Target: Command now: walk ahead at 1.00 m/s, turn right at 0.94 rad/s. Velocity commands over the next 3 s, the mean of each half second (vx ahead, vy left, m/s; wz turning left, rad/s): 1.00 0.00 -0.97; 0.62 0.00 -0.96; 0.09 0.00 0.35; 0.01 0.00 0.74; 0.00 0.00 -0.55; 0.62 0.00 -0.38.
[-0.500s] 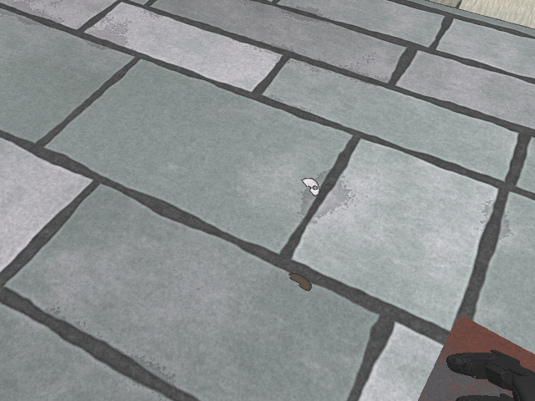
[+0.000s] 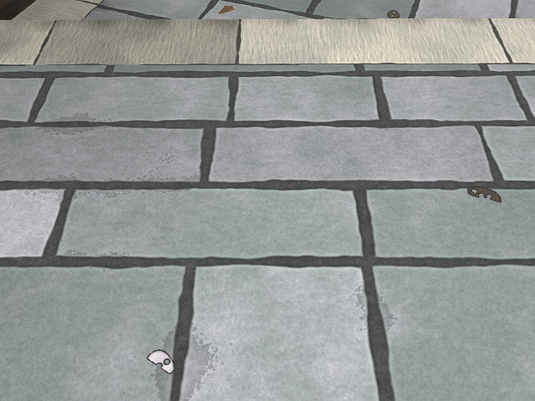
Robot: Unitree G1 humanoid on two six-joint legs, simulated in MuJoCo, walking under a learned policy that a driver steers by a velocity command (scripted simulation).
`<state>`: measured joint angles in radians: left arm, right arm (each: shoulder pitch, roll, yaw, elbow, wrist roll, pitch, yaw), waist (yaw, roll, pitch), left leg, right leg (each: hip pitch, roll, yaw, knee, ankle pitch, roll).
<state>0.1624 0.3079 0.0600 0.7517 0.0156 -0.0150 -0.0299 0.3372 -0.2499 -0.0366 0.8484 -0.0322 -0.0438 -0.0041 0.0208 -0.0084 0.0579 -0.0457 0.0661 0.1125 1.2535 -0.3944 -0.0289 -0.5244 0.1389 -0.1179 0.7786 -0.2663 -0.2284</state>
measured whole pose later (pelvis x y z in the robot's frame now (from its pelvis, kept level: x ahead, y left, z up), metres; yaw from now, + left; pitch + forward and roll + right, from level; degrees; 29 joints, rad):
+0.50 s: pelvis +0.47 +0.00 +0.04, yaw -28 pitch +1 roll +3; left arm 0.26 0.38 0.07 0.78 0.03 -0.03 -0.03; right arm 0.21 -0.31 -0.05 0.71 -0.06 -0.06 -0.02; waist 0.02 -0.03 0.04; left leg -0.32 0.02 0.08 0.55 -0.24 -0.02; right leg -0.40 0.06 0.06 1.31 -0.31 -0.12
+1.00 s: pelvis +0.78 -0.20 +0.04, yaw -57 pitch +2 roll +0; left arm 0.19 0.32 0.07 0.65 -0.02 -0.01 -0.01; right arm 0.04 -0.30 -0.03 0.58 -0.01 -0.09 -0.04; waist 0.02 0.02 0.11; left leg -0.65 0.06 -0.16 1.21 -0.42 -0.10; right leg -0.35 0.21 0.10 0.43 -0.09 -0.16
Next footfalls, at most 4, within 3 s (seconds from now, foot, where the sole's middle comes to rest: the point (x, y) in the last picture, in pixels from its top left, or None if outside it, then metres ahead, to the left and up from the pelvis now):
0.36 left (247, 346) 0.59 0.10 -0.73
0.80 right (394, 268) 0.83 -0.29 -0.73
1.30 left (386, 202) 1.06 -0.30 -0.73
1.74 right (456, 224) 0.98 -0.50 -0.73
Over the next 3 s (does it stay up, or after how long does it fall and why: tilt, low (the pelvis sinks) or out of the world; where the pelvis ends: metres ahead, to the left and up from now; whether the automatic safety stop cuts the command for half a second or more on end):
stays up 1.13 -0.56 0.03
